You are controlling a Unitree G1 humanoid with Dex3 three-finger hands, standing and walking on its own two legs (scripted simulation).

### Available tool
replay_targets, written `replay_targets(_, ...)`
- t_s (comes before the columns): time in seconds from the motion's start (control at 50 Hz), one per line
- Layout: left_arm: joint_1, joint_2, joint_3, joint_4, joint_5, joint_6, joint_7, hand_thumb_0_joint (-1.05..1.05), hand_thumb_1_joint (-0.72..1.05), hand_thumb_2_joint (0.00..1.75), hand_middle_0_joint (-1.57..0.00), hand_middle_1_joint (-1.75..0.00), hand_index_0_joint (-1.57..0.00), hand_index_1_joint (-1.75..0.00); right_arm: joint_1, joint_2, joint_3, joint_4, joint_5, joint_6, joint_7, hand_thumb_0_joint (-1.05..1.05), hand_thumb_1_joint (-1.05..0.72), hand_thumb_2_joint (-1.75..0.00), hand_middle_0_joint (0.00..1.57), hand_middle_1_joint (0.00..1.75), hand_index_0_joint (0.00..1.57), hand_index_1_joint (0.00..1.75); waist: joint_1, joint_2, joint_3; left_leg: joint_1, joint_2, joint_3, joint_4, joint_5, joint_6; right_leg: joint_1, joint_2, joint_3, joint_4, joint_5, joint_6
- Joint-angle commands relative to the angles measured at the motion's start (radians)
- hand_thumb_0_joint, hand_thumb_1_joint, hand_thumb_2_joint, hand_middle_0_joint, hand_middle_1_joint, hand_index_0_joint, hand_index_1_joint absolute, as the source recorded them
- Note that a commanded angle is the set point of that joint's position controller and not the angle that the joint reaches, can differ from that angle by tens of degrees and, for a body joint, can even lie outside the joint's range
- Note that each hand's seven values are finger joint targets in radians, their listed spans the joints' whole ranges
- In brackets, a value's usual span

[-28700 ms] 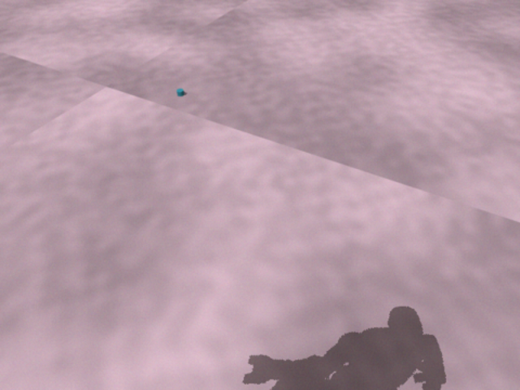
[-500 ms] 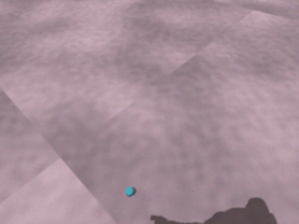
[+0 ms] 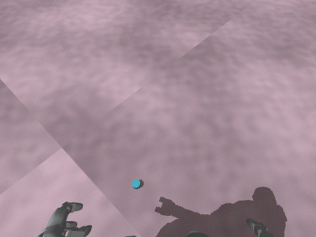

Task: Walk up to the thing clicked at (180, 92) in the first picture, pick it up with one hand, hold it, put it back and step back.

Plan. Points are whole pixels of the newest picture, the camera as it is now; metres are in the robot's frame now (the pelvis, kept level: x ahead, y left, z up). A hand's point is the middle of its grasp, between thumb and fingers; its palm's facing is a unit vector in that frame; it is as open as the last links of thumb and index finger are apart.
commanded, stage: rise first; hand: left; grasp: from above
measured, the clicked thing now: (136, 184) +0.45 +0.16 -0.74
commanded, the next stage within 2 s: none
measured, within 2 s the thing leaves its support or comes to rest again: neither
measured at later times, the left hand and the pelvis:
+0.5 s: hand (92, 225) +0.18 +0.25 -0.30, palm faces -0.38 -0.67 -0.64, open 12.7 cm; pelvis -0.03 +0.01 -0.15, yaw +1 degrees
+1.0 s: hand (112, 197) +0.31 +0.23 -0.48, palm faces -0.47 -0.17 -0.87, open 12.7 cm; pelvis -0.09 +0.00 -0.32, yaw +1 degrees
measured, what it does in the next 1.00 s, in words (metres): lowers itself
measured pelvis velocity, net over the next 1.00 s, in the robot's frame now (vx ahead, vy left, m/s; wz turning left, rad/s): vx -0.09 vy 0.00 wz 0.02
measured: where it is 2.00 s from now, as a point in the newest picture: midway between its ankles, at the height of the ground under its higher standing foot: outside the picture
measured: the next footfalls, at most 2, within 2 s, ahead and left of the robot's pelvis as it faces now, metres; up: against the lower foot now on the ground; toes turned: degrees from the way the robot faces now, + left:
none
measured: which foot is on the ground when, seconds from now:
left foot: down 0.00-1.00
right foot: down 0.00-1.00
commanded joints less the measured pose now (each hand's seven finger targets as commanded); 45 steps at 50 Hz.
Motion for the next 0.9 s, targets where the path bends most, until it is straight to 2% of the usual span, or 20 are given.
replay_targets(0.0,0.025,0.142,0.030,-0.114,0.041,0.033,0.031,0.00,-0.41,0.86,-0.24,-0.92,-0.23,-0.93,-0.026,-0.177,-0.061,-0.177,0.000,-0.058,-0.007,0.00,-0.88,-0.90,0.20,0.30,0.20,0.30,0.010,-0.011,-0.160,-0.074,-0.026,0.016,0.021,0.147,0.012,0.021,0.024,-0.043,0.024,0.065,-0.026)
replay_targets(0.06,0.054,0.163,0.061,-0.218,0.075,0.020,0.041,0.00,-0.40,0.83,-0.27,-0.88,-0.26,-0.90,-0.002,-0.164,-0.069,-0.196,-0.007,-0.080,-0.004,0.00,-0.89,-0.90,0.20,0.30,0.20,0.30,0.017,0.018,-0.233,-0.150,-0.023,0.009,0.126,0.163,0.009,-0.046,0.019,-0.042,0.132,0.077,-0.027)
replay_targets(0.12,0.082,0.129,0.024,-0.349,0.116,0.015,0.043,0.00,-0.37,0.81,-0.31,-0.87,-0.30,-0.88,-0.013,-0.157,-0.068,-0.240,-0.007,-0.094,-0.002,0.00,-0.90,-0.90,0.20,0.30,0.20,0.30,0.001,0.053,-0.254,-0.198,-0.017,-0.001,0.183,0.133,0.004,-0.142,0.020,-0.038,0.212,0.042,-0.032)
replay_targets(0.14,0.126,0.121,0.032,-0.341,0.127,0.022,0.046,0.00,-0.37,0.81,-0.32,-0.85,-0.31,-0.86,-0.011,-0.159,-0.069,-0.232,-0.010,-0.095,0.000,0.00,-0.91,-0.90,0.20,0.30,0.20,0.30,0.006,0.057,-0.251,-0.221,-0.008,-0.018,0.195,0.132,-0.003,-0.176,0.023,-0.043,0.246,0.035,-0.034)
replay_targets(0.16,0.124,0.132,0.034,-0.420,0.138,0.022,0.051,0.00,-0.34,0.79,-0.32,-0.84,-0.31,-0.86,-0.026,-0.161,-0.071,-0.256,-0.010,-0.098,0.001,0.00,-0.90,-0.90,0.20,0.30,0.20,0.30,0.013,0.071,-0.276,-0.230,-0.004,-0.027,0.208,0.112,-0.004,-0.207,0.023,-0.042,0.268,0.013,-0.035)
replay_targets(0.18,0.142,0.128,0.030,-0.436,0.157,0.029,0.053,0.00,-0.34,0.80,-0.33,-0.83,-0.31,-0.85,-0.028,-0.159,-0.070,-0.264,-0.013,-0.100,0.001,0.00,-0.90,-0.90,0.20,0.30,0.20,0.30,0.008,0.079,-0.281,-0.249,-0.001,-0.032,0.229,0.101,-0.004,-0.228,0.021,-0.043,0.291,0.007,-0.034)
replay_targets(0.22,0.053,0.144,0.021,-0.488,0.196,0.030,0.068,0.00,-0.34,0.79,-0.33,-0.83,-0.32,-0.85,-0.029,-0.158,-0.066,-0.270,-0.013,-0.106,0.003,0.00,-0.91,-0.90,0.20,0.30,0.20,0.30,-0.022,0.071,-0.297,-0.309,-0.003,-0.034,0.283,0.062,0.002,-0.289,0.015,-0.036,0.332,-0.015,-0.033)
replay_targets(0.28,-0.022,0.137,0.005,-0.452,0.258,0.018,0.089,0.00,-0.34,0.81,-0.32,-0.84,-0.30,-0.85,-0.038,-0.167,-0.064,-0.270,-0.015,-0.123,0.005,0.00,-0.89,-0.90,0.20,0.30,0.20,0.30,-0.045,0.067,-0.315,-0.417,-0.001,-0.040,0.395,0.015,0.004,-0.446,0.011,-0.035,0.453,-0.062,-0.034)
replay_targets(0.32,-0.044,0.148,-0.001,-0.444,0.312,-0.002,0.110,0.00,-0.33,0.80,-0.30,-0.85,-0.29,-0.86,-0.045,-0.175,-0.064,-0.273,-0.017,-0.136,0.008,0.00,-0.88,-0.90,0.20,0.30,0.20,0.30,-0.032,0.090,-0.382,-0.472,-0.009,-0.039,0.477,0.029,-0.002,-0.520,0.006,-0.037,0.548,-0.056,-0.038)
replay_targets(0.36,-0.072,0.123,-0.048,-0.444,0.358,-0.020,0.130,0.00,-0.32,0.80,-0.30,-0.86,-0.29,-0.87,-0.050,-0.177,-0.064,-0.275,-0.016,-0.146,0.012,0.00,-0.87,-0.89,0.20,0.30,0.20,0.30,-0.038,0.099,-0.440,-0.524,-0.018,-0.036,0.543,0.030,-0.002,-0.581,0.001,-0.033,0.611,-0.047,-0.039)
replay_targets(0.4,-0.086,0.135,-0.049,-0.423,0.397,-0.030,0.154,0.00,-0.29,0.78,-0.30,-0.87,-0.30,-0.86,-0.052,-0.189,-0.072,-0.269,-0.011,-0.149,0.014,0.00,-0.87,-0.89,0.20,0.30,0.20,0.30,-0.035,0.078,-0.497,-0.580,-0.026,-0.036,0.608,0.038,0.001,-0.626,0.003,-0.032,0.667,-0.035,-0.039)
replay_targets(0.44,-0.125,0.189,-0.013,-0.399,0.438,-0.031,0.181,0.00,-0.28,0.78,-0.29,-0.87,-0.30,-0.86,-0.051,-0.202,-0.076,-0.250,-0.008,-0.146,0.019,0.00,-0.87,-0.89,0.20,0.30,0.20,0.30,-0.023,0.103,-0.559,-0.614,-0.030,-0.034,0.672,0.100,0.001,-0.667,0.000,-0.029,0.736,0.008,-0.042)
replay_targets(0.46,-0.129,0.191,-0.021,-0.376,0.459,-0.030,0.191,0.00,-0.32,0.81,-0.28,-0.88,-0.28,-0.88,-0.056,-0.205,-0.076,-0.242,-0.008,-0.143,0.023,0.00,-0.88,-0.90,0.20,0.30,0.20,0.30,-0.021,0.102,-0.576,-0.648,-0.030,-0.037,0.701,0.118,0.000,-0.698,-0.001,-0.032,0.770,0.018,-0.046)
replay_targets(0.52,-0.219,0.214,-0.020,-0.335,0.511,-0.030,0.213,0.00,-0.34,0.83,-0.24,-0.92,-0.25,-0.91,-0.057,-0.206,-0.085,-0.216,-0.006,-0.129,0.033,0.00,-0.87,-0.90,0.20,0.30,0.20,0.30,-0.013,0.087,-0.625,-0.741,-0.043,-0.019,0.781,0.094,0.010,-0.738,0.000,-0.026,0.819,0.014,-0.045)
replay_targets(0.62,-0.416,0.245,-0.036,-0.237,0.607,-0.057,0.238,0.00,-0.38,0.87,-0.21,-0.96,-0.22,-0.94,-0.037,-0.207,-0.091,-0.174,-0.011,-0.110,0.053,0.00,-0.89,-0.90,0.20,0.30,0.20,0.30,-0.035,0.036,-0.717,-0.941,-0.057,0.010,0.926,0.033,0.024,-0.765,-0.004,-0.013,0.914,0.019,-0.039)
replay_targets(0.7,-0.606,0.265,-0.058,-0.116,0.691,-0.109,0.259,0.00,-0.35,0.84,-0.23,-0.94,-0.25,-0.92,-0.022,-0.211,-0.102,-0.141,-0.023,-0.100,0.056,0.00,-0.90,-0.90,0.20,0.30,0.20,0.30,-0.067,0.018,-0.719,-1.055,-0.063,0.011,1.013,-0.092,0.030,-0.890,-0.004,-0.019,0.968,-0.113,-0.038)
replay_targets(0.78,-0.792,0.321,-0.068,-0.044,0.762,-0.160,0.296,0.00,-0.33,0.83,-0.24,-0.92,-0.27,-0.90,-0.011,-0.211,-0.103,-0.124,-0.041,-0.089,0.063,0.00,-0.91,-0.91,0.20,0.30,0.20,0.30,-0.078,0.021,-0.760,-1.141,-0.069,0.021,1.076,-0.188,0.035,-0.940,-0.004,-0.021,1.008,-0.228,-0.035)
replay_targets(0.82,-0.870,0.335,-0.072,-0.005,0.802,-0.176,0.322,0.00,-0.32,0.83,-0.24,-0.93,-0.27,-0.89,0.005,-0.217,-0.100,-0.106,-0.050,-0.084,0.063,0.00,-0.91,-0.91,0.20,0.30,0.20,0.30,-0.090,0.028,-0.789,-1.153,-0.069,0.023,1.104,-0.203,0.036,-0.971,-0.002,-0.027,1.031,-0.248,-0.035)
replay_targets(0.84,-0.887,0.369,-0.057,0.019,0.822,-0.179,0.336,0.00,-0.31,0.83,-0.24,-0.92,-0.28,-0.89,0.004,-0.222,-0.099,-0.101,-0.055,-0.079,0.063,0.00,-0.91,-0.91,0.20,0.30,0.20,0.30,-0.083,0.043,-0.802,-1.145,-0.068,0.024,1.115,-0.209,0.036,-0.987,-0.004,-0.029,1.042,-0.257,-0.036)
replay_targets(0.88,-0.946,0.368,-0.066,0.062,0.849,-0.179,0.358,0.00,-0.32,0.84,-0.24,-0.91,-0.27,-0.89,0.009,-0.221,-0.092,-0.088,-0.064,-0.073,0.065,0.00,-0.91,-0.91,0.20,0.30,0.20,0.30,-0.097,0.083,-0.810,-1.142,-0.067,0.020,1.124,-0.215,0.031,-1.025,-0.006,-0.042,1.076,-0.262,-0.040)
